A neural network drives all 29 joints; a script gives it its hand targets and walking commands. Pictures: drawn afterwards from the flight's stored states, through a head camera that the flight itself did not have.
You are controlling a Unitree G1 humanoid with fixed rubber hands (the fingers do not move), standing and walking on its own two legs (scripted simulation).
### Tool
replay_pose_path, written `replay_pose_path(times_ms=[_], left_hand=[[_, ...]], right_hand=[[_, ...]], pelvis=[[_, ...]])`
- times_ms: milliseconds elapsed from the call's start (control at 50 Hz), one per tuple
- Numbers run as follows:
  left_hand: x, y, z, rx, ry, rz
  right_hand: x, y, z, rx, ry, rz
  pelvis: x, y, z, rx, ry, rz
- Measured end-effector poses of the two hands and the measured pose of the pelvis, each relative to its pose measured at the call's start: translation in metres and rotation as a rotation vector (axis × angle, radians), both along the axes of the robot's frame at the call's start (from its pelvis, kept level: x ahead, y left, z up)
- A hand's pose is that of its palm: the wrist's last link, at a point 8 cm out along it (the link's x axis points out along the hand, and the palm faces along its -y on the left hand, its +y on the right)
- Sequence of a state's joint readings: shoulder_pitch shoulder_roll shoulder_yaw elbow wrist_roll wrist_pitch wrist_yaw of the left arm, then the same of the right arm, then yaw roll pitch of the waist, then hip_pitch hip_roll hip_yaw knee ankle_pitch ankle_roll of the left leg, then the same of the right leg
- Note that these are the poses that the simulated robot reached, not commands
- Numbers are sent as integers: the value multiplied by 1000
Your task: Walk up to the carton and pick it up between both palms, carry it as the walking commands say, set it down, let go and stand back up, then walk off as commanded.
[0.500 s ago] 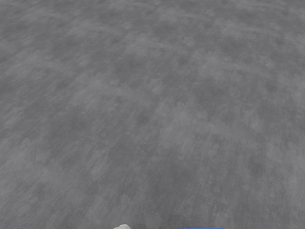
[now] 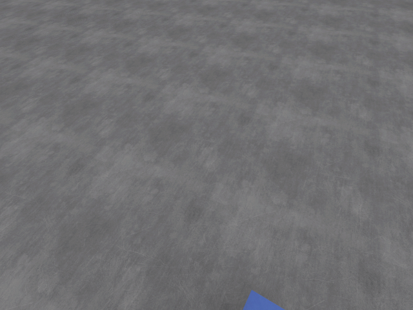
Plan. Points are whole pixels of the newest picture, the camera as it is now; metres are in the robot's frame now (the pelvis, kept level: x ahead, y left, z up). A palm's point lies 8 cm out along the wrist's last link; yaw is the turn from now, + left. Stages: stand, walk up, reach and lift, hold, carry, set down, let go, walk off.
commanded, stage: walk off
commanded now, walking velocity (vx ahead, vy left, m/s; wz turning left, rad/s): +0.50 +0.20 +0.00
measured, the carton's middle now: out of the picture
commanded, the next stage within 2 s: none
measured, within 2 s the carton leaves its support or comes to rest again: rests again in 0.54 s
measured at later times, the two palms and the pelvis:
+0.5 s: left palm (78, 236) +0.34 +0.35 -0.11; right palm (261, 309) +0.18 -0.10 -0.15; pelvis +0.21 +0.12 +0.00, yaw -1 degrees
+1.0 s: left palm (45, 256) +0.29 +0.42 -0.13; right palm (224, 179) +0.54 -0.03 -0.15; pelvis +0.45 +0.20 -0.02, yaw +0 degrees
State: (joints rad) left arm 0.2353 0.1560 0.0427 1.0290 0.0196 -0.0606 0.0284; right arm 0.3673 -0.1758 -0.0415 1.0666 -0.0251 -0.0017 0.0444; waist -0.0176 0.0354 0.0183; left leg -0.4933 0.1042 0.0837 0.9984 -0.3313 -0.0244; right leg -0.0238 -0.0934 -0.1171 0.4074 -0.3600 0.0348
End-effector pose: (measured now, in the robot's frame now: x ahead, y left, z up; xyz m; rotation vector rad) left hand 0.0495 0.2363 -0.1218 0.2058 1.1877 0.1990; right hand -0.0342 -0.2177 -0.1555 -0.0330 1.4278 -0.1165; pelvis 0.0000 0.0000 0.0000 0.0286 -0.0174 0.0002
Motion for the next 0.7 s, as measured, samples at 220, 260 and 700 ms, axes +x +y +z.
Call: replay_pose_path(times_ms=[220, 260, 700], left_hand=[[-68, 102, -32, 7, 475, 213], [-27, 111, -36, -9, 413, 196], [350, 105, 8, -31, -147, -86]], right_hand=[[262, 36, -3, -150, -351, 161], [263, 47, -4, -158, -321, 145], [252, 139, -11, 17, 54, -57]], pelvis=[[110, 82, -38, -34, -16, 19], [122, 92, -35, -32, -26, 6], [287, 128, -6, -8, 11, -30]])
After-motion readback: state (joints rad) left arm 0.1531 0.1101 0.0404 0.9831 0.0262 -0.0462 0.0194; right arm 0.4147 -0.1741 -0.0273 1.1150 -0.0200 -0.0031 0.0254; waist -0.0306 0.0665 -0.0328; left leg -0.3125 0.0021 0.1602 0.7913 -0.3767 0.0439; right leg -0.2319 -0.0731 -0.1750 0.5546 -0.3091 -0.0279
